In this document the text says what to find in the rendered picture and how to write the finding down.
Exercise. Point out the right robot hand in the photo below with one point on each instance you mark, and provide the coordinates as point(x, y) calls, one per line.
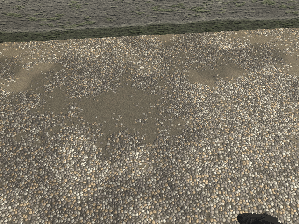
point(249, 218)

